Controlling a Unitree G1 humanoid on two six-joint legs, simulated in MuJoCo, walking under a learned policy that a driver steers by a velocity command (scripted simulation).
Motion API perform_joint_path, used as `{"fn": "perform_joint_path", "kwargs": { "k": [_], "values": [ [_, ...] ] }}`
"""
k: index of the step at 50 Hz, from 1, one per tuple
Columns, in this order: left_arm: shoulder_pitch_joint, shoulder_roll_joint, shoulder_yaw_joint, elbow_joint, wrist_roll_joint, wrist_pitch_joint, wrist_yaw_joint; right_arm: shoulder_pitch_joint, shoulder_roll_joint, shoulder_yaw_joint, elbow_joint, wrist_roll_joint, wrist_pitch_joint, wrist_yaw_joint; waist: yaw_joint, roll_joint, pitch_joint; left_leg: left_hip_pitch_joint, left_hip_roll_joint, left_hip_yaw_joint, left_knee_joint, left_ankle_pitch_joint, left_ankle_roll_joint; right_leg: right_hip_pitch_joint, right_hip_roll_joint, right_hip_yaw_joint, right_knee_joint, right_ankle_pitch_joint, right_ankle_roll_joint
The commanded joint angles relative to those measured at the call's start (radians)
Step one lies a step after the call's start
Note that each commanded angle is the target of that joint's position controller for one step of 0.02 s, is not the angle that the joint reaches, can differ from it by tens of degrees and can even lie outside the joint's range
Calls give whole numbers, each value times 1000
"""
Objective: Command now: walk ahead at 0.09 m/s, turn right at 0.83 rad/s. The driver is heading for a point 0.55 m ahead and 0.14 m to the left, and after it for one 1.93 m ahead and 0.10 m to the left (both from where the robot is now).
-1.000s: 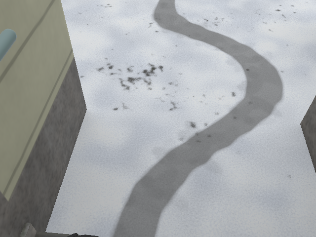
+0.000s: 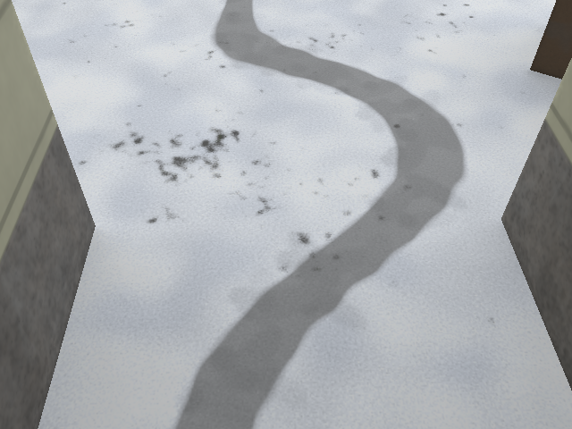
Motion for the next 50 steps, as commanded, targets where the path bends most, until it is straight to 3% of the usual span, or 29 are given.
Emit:
{"fn": "perform_joint_path", "kwargs": {
  "k": [1,2,4,6,7,11,14,16,18,20,22,26,28,30,31,32,33,34,35,36,37,39,41,42,43,45,47,49,50],
  "values": [
    [89,149,28,-38,-74,25,-55,-143,-156,-16,-129,-2,-43,-21,31,-146,68,-682,-66,-84,267,137,20,301,-319,569,-294,290,-92],
    [-20,126,10,-59,-81,44,-67,-76,-162,-15,-78,-14,-24,-17,-35,-120,92,-564,-40,-63,315,268,23,52,-300,498,-299,210,-81],
    [-59,64,-28,27,-19,32,-40,131,-37,39,5,-18,26,51,-122,-18,47,-345,-64,-27,589,538,38,-261,-178,370,-273,91,-53],
    [-38,99,-34,90,-15,12,-6,175,-50,43,39,-13,48,132,-89,-2,56,-312,-74,18,618,589,33,-333,-139,274,-267,39,-52],
    [5,99,-42,128,-19,7,6,142,-61,43,31,-11,51,148,-52,-14,65,-353,-69,9,624,595,29,-296,-153,282,-257,27,-69],
    [100,50,-89,229,-10,-7,17,1,-85,47,25,-6,51,130,30,-19,44,-572,-41,-124,431,663,-2,102,-233,315,-137,304,-83],
    [-41,56,-119,199,-29,-6,-3,36,-88,39,57,1,47,134,-34,-69,-7,-431,-39,-71,384,597,-40,97,-235,246,-47,752,-45],
    [-81,153,-90,150,-21,-5,10,0,-111,28,32,-4,40,127,-16,-62,-32,-372,-51,-20,405,500,-58,114,-268,232,-24,930,-83],
    [27,229,-42,138,-8,2,51,-108,-96,38,-30,-16,38,100,89,-36,-16,-576,-56,-55,398,368,-59,349,-366,312,-16,1004,-194],
    [202,135,-42,194,-11,21,82,-121,-22,70,-38,-16,50,74,173,-22,17,-814,-37,-145,352,309,-65,578,-446,391,-10,1019,-275],
    [192,73,-50,194,-16,31,87,-79,10,86,-27,-27,58,69,145,-34,23,-813,-13,-129,323,299,-71,558,-453,373,-30,1023,-285],
    [-123,67,-51,60,-5,11,103,-60,-13,80,-33,-50,46,111,15,-31,-1,-414,9,25,291,421,-40,164,-350,98,-29,881,-164],
    [-249,158,-27,1,23,-10,112,-24,-35,54,-41,-58,36,133,-41,-13,-6,-145,-20,86,264,476,-13,-27,-328,-41,-5,729,-82],
    [-404,270,10,-80,13,-32,118,151,-87,-4,6,-74,24,126,-135,-6,-23,245,-132,229,167,456,22,-251,-268,-161,139,655,-13],
    [-469,321,37,-121,18,-39,103,368,-138,-44,78,-59,5,100,-225,56,-55,473,-190,258,84,406,53,-348,-247,-147,361,595,8],
    [-637,296,42,-189,12,-31,74,643,-157,-61,186,-49,-22,53,-383,228,-54,655,-213,174,-207,517,139,-497,-133,-106,777,114,21],
    [-636,97,15,-279,-23,-22,38,628,-262,-63,192,-54,-36,19,-250,390,-74,674,-87,-237,-468,1081,339,-639,54,-60,1062,-474,56],
    [-430,-57,-47,-285,-75,-22,28,479,-278,-37,87,-26,-35,62,-102,159,-224,729,149,-566,-480,1451,569,-633,62,189,940,-423,98],
    [-454,53,-18,-281,-127,-22,26,338,-211,-12,29,-12,-54,95,-120,57,-39,511,207,-699,-480,1234,569,-756,38,232,905,-359,142],
    [-431,96,-5,-281,-103,-14,51,205,-167,10,8,8,-67,116,-49,103,-47,375,175,-682,-450,1069,523,-730,5,256,943,-318,175],
    [-363,103,-17,-236,-43,12,69,59,-107,36,-6,21,-54,140,23,58,-45,223,105,-655,-415,861,462,-694,-3,274,878,-232,184],
    [-210,109,-33,-168,28,69,78,-120,-120,48,-40,14,-16,137,131,17,-84,-131,-41,-524,-422,736,385,-431,-13,221,870,50,183],
    [-230,104,-40,-182,51,100,43,-146,-127,64,-42,3,-15,98,102,-4,-115,-190,-64,-471,-360,512,345,-413,-22,187,903,249,181],
    [-256,101,-47,-183,45,96,33,-35,-106,79,-11,-11,-21,82,57,-59,-152,-148,-57,-446,-330,409,334,-411,-40,191,824,335,182],
    [-309,91,-53,-206,43,93,28,56,-96,85,20,-19,-30,70,9,-18,-110,-75,-39,-463,-288,380,327,-467,-65,203,771,325,181],
    [-413,58,-79,-203,48,85,13,177,-37,112,47,1,-30,36,-108,37,-66,69,-55,-404,-183,137,283,-529,-110,197,357,462,193],
    [-423,21,-97,-164,57,98,-23,149,-41,130,19,27,-5,42,-122,114,-5,-54,-86,-358,-178,7,266,-336,-116,147,55,575,174],
    [-396,17,-101,-143,26,94,-40,44,-112,126,8,12,18,79,-61,145,28,-328,-86,-336,-209,-109,250,-26,-91,96,30,624,142],
    [-355,-25,-68,-110,-155,100,10,152,-21,75,84,56,104,14,-52,-98,-36,-154,-105,-261,-212,144,233,155,-72,41,-223,761,95]
  ]
}}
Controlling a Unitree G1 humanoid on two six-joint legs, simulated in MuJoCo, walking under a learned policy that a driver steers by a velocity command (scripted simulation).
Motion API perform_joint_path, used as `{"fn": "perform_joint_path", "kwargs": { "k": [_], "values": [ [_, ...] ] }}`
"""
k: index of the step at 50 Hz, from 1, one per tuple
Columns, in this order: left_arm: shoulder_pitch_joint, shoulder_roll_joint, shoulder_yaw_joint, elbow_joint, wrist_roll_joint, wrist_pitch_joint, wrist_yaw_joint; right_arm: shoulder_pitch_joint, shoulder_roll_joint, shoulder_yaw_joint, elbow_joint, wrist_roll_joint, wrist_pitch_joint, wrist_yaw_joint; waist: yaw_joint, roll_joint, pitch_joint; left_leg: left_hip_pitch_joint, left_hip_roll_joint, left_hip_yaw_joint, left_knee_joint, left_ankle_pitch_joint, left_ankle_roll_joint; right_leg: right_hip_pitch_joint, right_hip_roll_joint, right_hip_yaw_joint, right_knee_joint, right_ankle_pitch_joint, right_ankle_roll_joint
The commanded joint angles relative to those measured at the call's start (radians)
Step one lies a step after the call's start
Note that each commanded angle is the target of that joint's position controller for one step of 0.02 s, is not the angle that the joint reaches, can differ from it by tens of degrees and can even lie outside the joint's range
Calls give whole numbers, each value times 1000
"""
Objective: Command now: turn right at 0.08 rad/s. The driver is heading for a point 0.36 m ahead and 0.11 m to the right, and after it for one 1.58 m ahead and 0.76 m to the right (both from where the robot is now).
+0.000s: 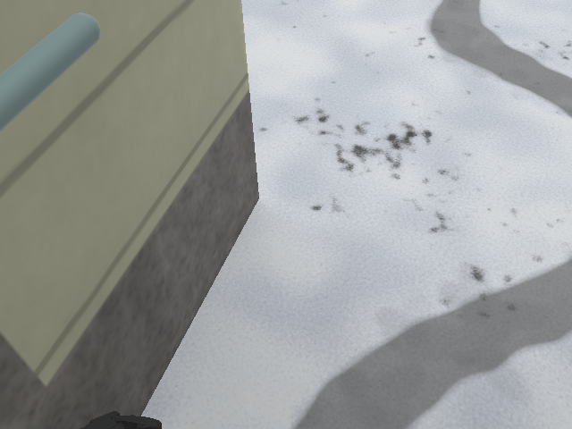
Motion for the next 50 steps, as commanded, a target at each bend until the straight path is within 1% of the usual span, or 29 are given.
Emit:
{"fn": "perform_joint_path", "kwargs": {
  "k": [1,2,4,5,6,7,8,10,12,13,15,20,21,22,23,24,25,27,29,30,31,32,33,34,36,37,39,43,50],
  "values": [
    [-7,52,6,-1,44,-23,-10,-44,-260,-33,-56,-17,33,19,30,244,121,-253,255,-347,-302,193,157,340,5,-60,-206,14,-39],
    [43,116,47,25,10,-37,-2,-109,-188,-25,-40,2,10,36,61,84,87,-165,262,-369,-248,272,124,388,-24,-38,-396,23,-45],
    [326,170,85,127,1,-62,18,-63,-201,-14,-31,1,14,95,140,24,-43,-196,216,-236,60,382,71,725,6,-130,-420,232,-112],
    [270,305,118,46,-15,-62,37,124,-164,-35,-50,-26,12,93,-3,-222,-304,-257,98,1,457,147,-46,954,-152,117,-204,757,-373],
    [204,295,137,-16,6,-61,34,55,-180,-51,-116,-30,36,66,60,-221,-305,-516,41,106,796,-188,-127,992,-227,281,-197,651,-498],
    [235,241,129,-8,12,-74,33,-55,-164,-52,-169,-30,53,34,135,-94,-316,-597,75,58,899,-148,-165,991,-307,388,-226,459,-498],
    [242,245,124,19,-11,-87,33,-83,-123,-48,-222,-26,55,21,129,-77,-181,-689,124,-39,882,-5,-172,836,-371,563,-272,75,-497],
    [273,139,72,53,-22,-98,33,-118,-71,-26,-250,-36,71,-5,106,20,-38,-625,186,-42,803,122,-148,530,-306,506,-326,-4,-474],
    [264,149,61,71,-34,-105,56,-64,-43,-16,-268,-35,94,-24,43,-43,-27,-413,179,87,815,157,-131,252,-157,402,-386,-145,-443],
    [266,91,43,71,-23,-108,80,-108,-33,-16,-265,-43,96,-23,78,-51,-31,-491,197,49,808,306,-146,296,-95,393,-370,-347,-386],
    [330,106,47,89,-33,-123,80,-42,-38,-11,-228,-85,78,6,88,-73,-21,-531,208,76,668,384,-136,324,-27,419,-364,-788,-325],
    [408,150,57,129,-37,-153,64,-170,-59,-13,-273,-53,40,22,175,-102,-10,-467,212,47,433,221,-107,331,-47,602,-320,-891,-328],
    [330,147,66,82,-47,-157,64,-213,-56,-1,-284,-34,42,19,189,-75,3,-402,218,2,120,270,-130,339,-52,600,-346,-944,-311],
    [247,149,56,47,-64,-162,59,-223,-52,-8,-268,-49,39,23,178,-125,-8,-247,215,30,12,310,-151,267,-46,611,-372,-929,-316],
    [181,173,63,6,-102,-157,53,-227,-80,-17,-253,-38,50,30,165,-105,-5,-45,196,80,-263,342,-178,179,-23,551,-424,-1008,-297],
    [120,193,68,-25,-115,-155,44,-233,-137,-48,-248,-14,55,35,139,-118,110,25,201,74,-343,406,-174,44,39,473,-440,-1028,-257],
    [207,210,108,52,-107,-38,68,-338,-145,-72,-296,54,87,-6,137,-111,30,147,118,49,-347,264,-160,31,81,386,-428,-898,-270],
    [157,218,126,20,-97,26,87,-233,-85,-56,-272,60,107,-12,85,-161,83,302,73,59,-552,294,-146,69,101,366,-421,-878,-273],
    [-37,175,119,-25,-71,36,87,126,-150,-101,-165,84,112,-49,-129,-258,60,565,119,75,-514,435,-121,-42,61,353,-349,-833,-254],
    [-110,128,113,-61,-57,31,93,311,-187,-122,-94,79,109,-63,-220,-147,91,699,166,70,-601,367,-118,-159,77,303,-188,-870,-237],
    [-170,36,95,-75,-49,15,92,476,-197,-127,-15,63,92,-67,-305,99,132,802,210,-34,-688,219,-168,-314,202,201,221,-898,-216],
    [-203,-118,45,-89,-50,-11,90,536,-197,-94,-5,40,67,-47,-262,234,233,726,346,-333,-640,108,-203,-564,302,248,622,-1014,-213],
    [-10,-145,42,-128,-81,-28,76,393,-297,-120,-45,40,71,-41,-64,389,170,718,492,-886,-987,-170,-143,-744,305,300,691,-957,-211],
    [-13,-82,55,-100,-57,-34,78,303,-293,-135,-51,33,62,-40,-24,292,181,663,545,-1062,-1147,-488,-100,-780,252,308,756,-778,-175],
    [37,27,89,-12,-39,-18,71,79,-189,-110,-61,4,48,-29,93,136,222,369,459,-721,-1048,-323,-55,-557,202,271,693,-512,-104],
    [6,63,97,-2,-53,3,54,49,-154,-94,-52,-10,42,-31,95,104,210,231,399,-539,-1001,-171,-36,-438,200,222,683,-415,-70],
    [87,67,102,46,-58,31,34,17,-170,-101,-11,-6,26,-20,158,158,140,77,319,-357,-1002,49,24,-184,196,153,710,-207,-41],
    [-40,109,115,52,-54,35,40,120,-233,-136,53,44,30,-14,92,92,156,237,334,-240,-1040,120,115,-134,158,145,526,-117,-36],
    [-308,83,126,47,-52,0,36,441,-221,-168,206,-3,-7,-42,-130,131,192,796,385,-289,-788,196,186,-513,66,179,180,-66,-70]
  ]
}}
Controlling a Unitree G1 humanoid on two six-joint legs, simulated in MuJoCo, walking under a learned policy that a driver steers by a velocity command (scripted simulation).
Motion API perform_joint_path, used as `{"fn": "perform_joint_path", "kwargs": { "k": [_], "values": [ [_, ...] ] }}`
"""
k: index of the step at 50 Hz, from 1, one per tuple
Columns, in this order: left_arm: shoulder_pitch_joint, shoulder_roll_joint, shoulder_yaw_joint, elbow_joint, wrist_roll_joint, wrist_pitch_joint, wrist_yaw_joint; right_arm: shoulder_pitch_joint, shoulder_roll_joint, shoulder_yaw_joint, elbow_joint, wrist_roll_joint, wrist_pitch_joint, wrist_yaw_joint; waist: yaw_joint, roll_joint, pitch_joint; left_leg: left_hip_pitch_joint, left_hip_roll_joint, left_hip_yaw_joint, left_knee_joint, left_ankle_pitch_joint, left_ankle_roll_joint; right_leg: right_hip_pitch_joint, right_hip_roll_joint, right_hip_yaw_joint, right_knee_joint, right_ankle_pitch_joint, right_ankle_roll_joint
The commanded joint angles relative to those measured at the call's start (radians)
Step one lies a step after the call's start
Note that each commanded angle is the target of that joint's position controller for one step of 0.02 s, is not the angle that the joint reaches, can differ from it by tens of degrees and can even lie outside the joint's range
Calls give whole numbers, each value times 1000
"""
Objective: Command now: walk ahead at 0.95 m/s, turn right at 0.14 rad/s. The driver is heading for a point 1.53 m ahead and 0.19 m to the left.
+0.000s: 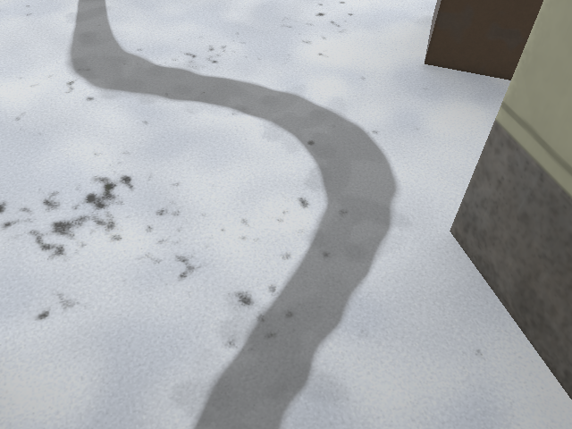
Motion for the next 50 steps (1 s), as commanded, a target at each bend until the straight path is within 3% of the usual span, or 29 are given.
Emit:
{"fn": "perform_joint_path", "kwargs": {
  "k": [1,4,7,10,12,13,14,15,16,17,18,19,20,21,23,24,28,31,32,33,34,35,36,37,39,42,45,47,50],
  "values": [
    [-310,77,30,-103,-3,-43,4,146,-151,-47,34,-25,-23,-21,-84,155,152,320,232,-413,-93,4,193,-488,-48,74,-105,-20,-9],
    [-353,38,11,-104,11,-60,-34,74,-82,-35,38,-17,-38,-21,-54,92,200,56,198,-334,-79,-99,190,-267,-140,-65,-276,235,-16],
    [-320,26,-3,-68,-24,-54,-70,-81,-96,-39,-6,1,-42,3,-26,90,250,-217,167,-228,-127,-67,160,137,-169,-160,-479,315,-21],
    [-239,78,8,-10,-27,-44,-24,-65,-118,-50,22,-23,-15,-1,-15,145,261,-47,168,-168,5,302,151,212,-186,-223,-585,144,-57],
    [12,113,25,86,-3,-45,16,-25,-123,-48,59,-45,12,-9,77,97,143,46,148,-128,348,616,156,427,-159,-261,-668,73,-72],
    [263,146,44,165,16,-51,21,-31,-113,-51,84,-27,18,-18,198,47,11,-64,122,-94,667,648,149,739,-132,-271,-683,108,-81],
    [447,195,66,232,26,-60,13,-92,-106,-62,76,-12,9,-18,308,-148,-75,-292,-4,-53,1139,77,116,982,-183,-185,-661,54,-110],
    [529,205,37,255,44,-75,-6,-157,22,-28,29,2,-18,-18,287,-228,-83,-690,-61,-192,1442,-345,130,1138,-237,-158,-216,321,-29],
    [572,201,28,260,6,-71,0,-45,13,-25,12,38,-42,-35,235,-281,-251,-803,-27,-234,1444,-214,141,1246,-345,-38,-185,514,-29],
    [546,282,61,270,-1,-68,24,-101,-29,-23,-33,46,-52,-38,251,-429,-322,-948,-37,-144,1348,-93,113,1230,-461,346,-599,-340,-152],
    [429,158,36,228,16,-74,41,-285,-79,-31,-34,6,-38,-24,243,-196,-115,-1020,40,-93,1264,21,114,1029,-437,394,-754,-790,-218],
    [305,62,5,203,19,-98,47,-371,-87,-43,-35,-17,-38,-5,215,-57,-2,-933,69,-133,1042,223,110,840,-369,273,-736,-717,-169],
    [304,46,-2,216,31,-111,50,-341,-49,-37,-8,-25,-31,13,167,-79,25,-850,87,-143,1003,262,97,705,-378,270,-673,-435,-188],
    [305,3,-22,244,15,-127,57,-377,13,-22,-24,-29,-6,37,101,-16,86,-733,131,-113,842,285,56,488,-328,169,-689,-263,-192],
    [280,23,-21,241,-1,-140,62,-457,68,6,-74,-35,11,58,61,-82,119,-628,136,-68,641,306,13,345,-281,89,-767,-148,-219],
    [278,15,-23,230,-10,-143,67,-514,52,10,-111,-30,6,57,54,-86,140,-612,144,-68,511,382,13,345,-272,53,-776,-61,-217],
    [384,46,-21,243,-31,-140,55,-698,24,23,-151,5,7,65,116,16,177,-346,49,93,146,467,55,403,-255,-86,-947,147,-219],
    [459,106,-12,269,-11,-132,56,-555,-22,3,-99,17,8,51,48,21,59,-215,-79,170,42,397,127,710,-247,-221,-686,760,-162],
    [427,136,-3,261,6,-120,64,-353,-55,-13,-38,23,8,43,-55,-16,-49,-19,-110,159,30,370,150,706,-250,-266,-461,821,-150],
    [360,145,3,243,8,-112,66,-141,-110,-40,23,18,16,30,-172,-14,-135,215,-75,101,1,312,186,583,-211,-313,-144,696,-129],
    [338,49,-12,220,13,-118,54,-40,-183,-63,44,7,32,22,-154,151,-190,367,116,-199,-7,30,243,358,-74,-332,321,-165,-112],
    [401,4,-15,147,-19,-138,31,-127,-186,-60,35,10,41,27,0,326,-218,497,269,-796,-267,-180,344,2,29,-194,466,-586,-93],
    [320,59,-7,110,-13,-148,40,-228,-153,-58,13,4,38,28,15,221,-71,438,281,-835,-381,-222,352,-143,-34,-146,424,-499,-115],
    [261,67,-7,94,-10,-153,42,-277,-102,-52,11,0,27,29,48,92,25,311,262,-719,-378,-99,330,-132,-84,-130,336,-430,-121],
    [215,29,-16,73,12,-140,43,-321,-64,-43,18,2,7,21,137,1,103,64,154,-528,-380,140,279,-2,-128,-129,203,-420,-90],
    [143,14,-25,17,28,-102,32,-294,-72,-35,23,36,-24,7,187,44,109,-72,94,-429,-427,267,292,46,-147,-152,45,-463,-14],
    [-86,10,-41,-81,12,-100,19,-277,-101,-42,0,32,-37,12,145,45,176,-242,24,-348,-499,434,267,137,-124,-225,-252,-250,38],
    [-143,-11,-52,-109,-1,-102,10,-245,-114,-51,-3,30,-40,28,107,66,151,-277,3,-316,-502,601,219,282,-89,-248,-409,-72,35],
    [-166,40,-43,-141,-14,-98,17,-201,-141,-60,-5,38,-35,30,82,93,102,-105,40,-344,-442,793,178,333,-67,-229,-506,-28,5]
  ]
}}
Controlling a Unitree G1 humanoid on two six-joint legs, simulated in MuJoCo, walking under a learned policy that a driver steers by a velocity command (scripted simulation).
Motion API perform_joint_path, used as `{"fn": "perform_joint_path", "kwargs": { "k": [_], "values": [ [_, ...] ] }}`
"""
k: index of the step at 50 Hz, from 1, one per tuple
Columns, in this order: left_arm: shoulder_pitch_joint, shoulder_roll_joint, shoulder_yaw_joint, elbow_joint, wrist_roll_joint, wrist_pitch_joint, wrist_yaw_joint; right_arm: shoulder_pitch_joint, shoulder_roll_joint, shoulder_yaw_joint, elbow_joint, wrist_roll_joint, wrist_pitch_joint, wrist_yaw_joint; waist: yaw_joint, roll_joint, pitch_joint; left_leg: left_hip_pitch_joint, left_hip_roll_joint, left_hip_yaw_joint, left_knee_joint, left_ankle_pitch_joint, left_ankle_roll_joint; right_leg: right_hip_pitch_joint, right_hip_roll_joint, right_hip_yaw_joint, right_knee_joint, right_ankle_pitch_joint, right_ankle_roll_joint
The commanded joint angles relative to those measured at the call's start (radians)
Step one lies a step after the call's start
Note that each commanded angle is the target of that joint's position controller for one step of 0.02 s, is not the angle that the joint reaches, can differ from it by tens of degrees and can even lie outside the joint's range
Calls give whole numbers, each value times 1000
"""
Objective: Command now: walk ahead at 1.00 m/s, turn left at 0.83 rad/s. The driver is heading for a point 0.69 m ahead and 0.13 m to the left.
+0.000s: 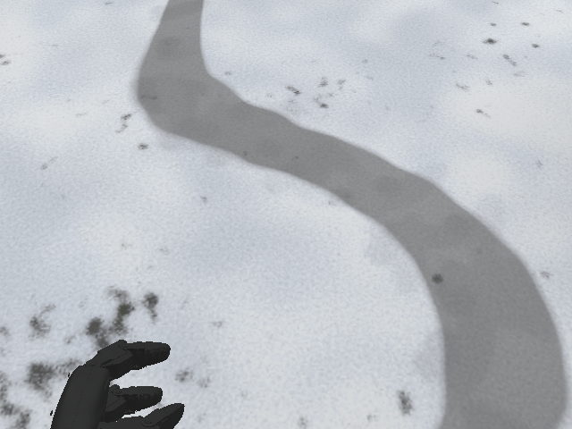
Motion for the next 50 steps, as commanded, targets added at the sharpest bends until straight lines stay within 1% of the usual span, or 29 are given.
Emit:
{"fn": "perform_joint_path", "kwargs": {
  "k": [1,2,4,5,6,7,9,13,17,20,23,25,26,27,28,29,30,32,33,35,37,39,42,44,46,47,48,49,50],
  "values": [
    [-5,98,19,-70,-9,-4,9,-78,-188,-38,-93,4,-17,-7,82,51,23,-252,179,-159,11,777,60,359,97,-74,-102,34,-17],
    [67,138,34,-57,-10,-9,20,-78,-216,-43,-99,1,-16,-13,118,52,-46,-203,183,-162,132,922,39,455,121,-69,-112,-41,-26],
    [426,231,75,25,-8,-19,56,-156,-271,-59,-131,-15,-18,-11,315,42,-248,-344,134,-143,580,866,10,867,56,-33,-70,-190,-45],
    [601,298,88,52,28,-18,75,-152,-121,-23,-165,-27,-23,-7,341,-110,-383,-502,76,-89,928,277,21,1083,-179,206,-65,-563,-62],
    [507,343,95,41,53,-18,61,-23,-57,-6,-229,47,-14,-16,204,-475,-500,-759,1,28,1196,-147,-6,1191,-424,790,-326,-820,-167],
    [381,230,85,16,41,-9,51,-108,-151,-12,-204,19,6,-31,203,-269,-329,-842,98,61,1211,-19,12,1032,-350,722,-389,-934,-158],
    [341,125,62,38,42,-11,45,-223,-136,-12,-215,-10,24,-5,195,-28,-129,-836,172,90,1134,84,1,805,-270,385,-359,-531,-146],
    [462,37,35,162,3,-38,32,-364,-32,15,-319,-33,71,39,151,-73,-18,-914,244,115,1105,99,2,696,-187,49,-394,-173,-84],
    [377,71,35,159,-1,-66,24,-473,-64,30,-404,-33,86,69,86,-66,68,-882,251,171,903,288,-14,563,-143,-190,-498,36,-74],
    [436,127,41,185,-2,-68,36,-580,-74,44,-440,-34,86,87,99,-7,135,-766,199,306,642,360,20,565,-108,-329,-534,296,-51],
    [492,214,54,181,-4,-44,64,-530,-114,34,-410,-32,80,81,52,-63,60,-606,81,396,554,321,59,702,-135,-366,-345,920,-26],
    [451,290,75,147,9,-5,73,-240,-187,5,-330,-25,79,62,-98,-113,-109,-288,19,369,551,194,100,685,-178,-342,55,1126,-41],
    [403,297,79,118,13,11,66,-17,-236,-27,-256,-27,78,40,-184,-81,-207,4,11,296,482,143,137,531,-176,-315,376,959,-55],
    [384,241,78,113,9,10,47,-61,-268,-58,-243,2,93,9,-130,127,-178,178,98,104,361,144,162,261,33,-306,789,-90,-23],
    [501,141,47,12,8,-5,39,-197,-384,-58,-307,-43,100,2,73,240,-245,322,363,-382,325,565,295,-60,113,-198,1114,-571,15],
    [433,175,43,-32,-11,-27,42,-125,-366,-66,-335,-47,102,-14,-13,96,-391,386,453,-571,153,550,384,-165,108,-20,1154,-506,13],
    [417,170,32,-23,-14,-36,46,-159,-308,-55,-306,-38,87,-29,43,-39,-238,212,454,-492,104,625,336,-166,44,-6,1036,-441,8],
    [417,147,25,2,9,-9,52,-255,-219,-24,-298,-26,54,-36,152,-129,-40,-168,357,-247,117,833,244,2,-30,-25,839,-425,15],
    [394,213,65,3,-55,-32,63,-363,-166,-13,-369,10,11,-9,156,-159,-75,-239,338,-253,83,735,231,45,-29,42,820,-446,28],
    [356,170,61,-25,-39,-30,68,-385,-171,-12,-343,31,-12,-3,192,-109,-46,-365,281,-143,75,793,179,85,-63,11,600,-406,42],
    [240,89,37,-72,-19,-43,63,-348,-174,-15,-313,22,-3,-30,158,-68,-21,-457,176,-1,84,937,124,136,-6,-67,370,-272,46],
    [179,45,22,-71,-9,-60,42,-270,-158,-15,-285,17,22,-57,94,-17,-75,-450,86,102,126,857,45,253,81,-129,99,57,38],
    [72,69,30,-104,-24,-64,11,-156,-154,-12,-238,17,44,-68,32,61,-91,-341,128,46,153,716,-9,292,146,-121,-91,254,12],
    [81,123,49,-111,-16,-66,0,-160,-135,-10,-238,6,49,-71,63,106,-93,-257,157,-10,244,730,-31,306,160,-101,-138,209,-25],
    [269,151,66,-58,0,-78,-2,-250,-142,-14,-272,-1,49,-70,191,119,-157,-225,140,4,478,830,-81,469,144,-109,-230,325,-68],
    [422,191,71,-26,15,-83,3,-297,-114,-4,-312,-18,44,-60,261,48,-272,-353,86,28,773,526,-115,718,-16,25,-153,714,-131],
    [411,174,48,-30,51,-74,1,-31,-37,16,-266,-5,47,-47,153,-226,-467,-647,-39,-44,1166,-415,-194,1064,-379,424,-19,1079,-397],
    [408,156,58,-45,19,-53,4,27,-154,4,-230,13,52,-26,195,-142,-601,-671,5,-151,1237,-357,-175,1080,-383,554,-83,793,-436],
    [317,142,55,-66,-5,-34,11,-119,-208,-14,-257,31,71,-22,204,-69,-446,-732,49,-100,1245,-290,-190,942,-325,458,-135,493,-396]
  ]
}}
